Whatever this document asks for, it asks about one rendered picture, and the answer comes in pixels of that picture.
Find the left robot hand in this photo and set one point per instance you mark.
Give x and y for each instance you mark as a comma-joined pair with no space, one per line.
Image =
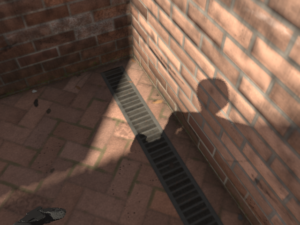
40,216

